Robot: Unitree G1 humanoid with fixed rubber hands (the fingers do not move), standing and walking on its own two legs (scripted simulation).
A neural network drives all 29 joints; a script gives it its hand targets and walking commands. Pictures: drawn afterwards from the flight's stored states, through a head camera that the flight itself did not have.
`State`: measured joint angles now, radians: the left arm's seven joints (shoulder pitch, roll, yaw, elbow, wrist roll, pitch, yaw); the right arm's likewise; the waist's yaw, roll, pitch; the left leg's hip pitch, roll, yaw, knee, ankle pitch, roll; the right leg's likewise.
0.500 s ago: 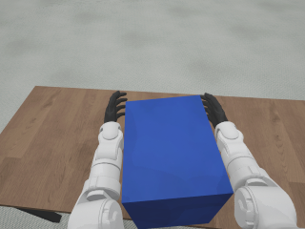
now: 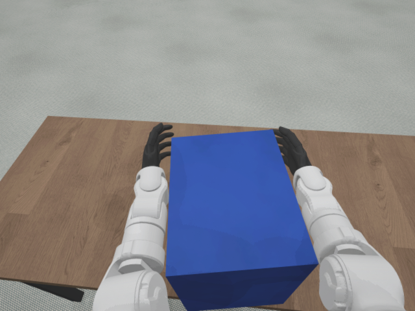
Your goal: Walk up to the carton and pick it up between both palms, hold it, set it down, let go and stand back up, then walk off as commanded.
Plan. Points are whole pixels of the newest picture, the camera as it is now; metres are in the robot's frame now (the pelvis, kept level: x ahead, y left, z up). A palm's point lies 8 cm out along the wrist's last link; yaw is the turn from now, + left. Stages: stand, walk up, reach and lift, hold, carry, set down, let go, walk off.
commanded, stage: set down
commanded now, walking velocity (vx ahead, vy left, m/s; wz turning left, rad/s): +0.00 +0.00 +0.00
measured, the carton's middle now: (228, 223) +0.29 -0.01 -0.01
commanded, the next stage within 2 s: none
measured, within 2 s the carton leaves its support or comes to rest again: neither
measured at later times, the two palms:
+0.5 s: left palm (156, 187) +0.37 +0.14 +0.00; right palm (289, 162) +0.42 -0.15 +0.03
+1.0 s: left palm (144, 226) +0.29 +0.16 -0.02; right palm (319, 193) +0.36 -0.21 -0.01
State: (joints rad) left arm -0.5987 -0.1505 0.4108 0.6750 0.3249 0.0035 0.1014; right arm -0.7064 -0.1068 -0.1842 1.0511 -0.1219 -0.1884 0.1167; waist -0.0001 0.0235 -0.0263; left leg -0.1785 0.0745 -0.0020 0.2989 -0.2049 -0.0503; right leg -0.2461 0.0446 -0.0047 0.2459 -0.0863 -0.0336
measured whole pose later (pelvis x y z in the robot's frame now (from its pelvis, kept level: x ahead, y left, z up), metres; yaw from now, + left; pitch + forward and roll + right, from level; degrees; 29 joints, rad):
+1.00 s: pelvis -0.01 -0.02 +0.00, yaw +0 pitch +12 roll +0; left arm -0.27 -0.10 0.27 0.74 0.16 -0.27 0.21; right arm -0.58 -0.25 0.09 1.18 0.32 -0.43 0.05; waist 0.05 0.02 -0.10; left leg -0.37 0.08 0.00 0.36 -0.16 -0.06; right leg -0.44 0.05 0.00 0.30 -0.08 -0.05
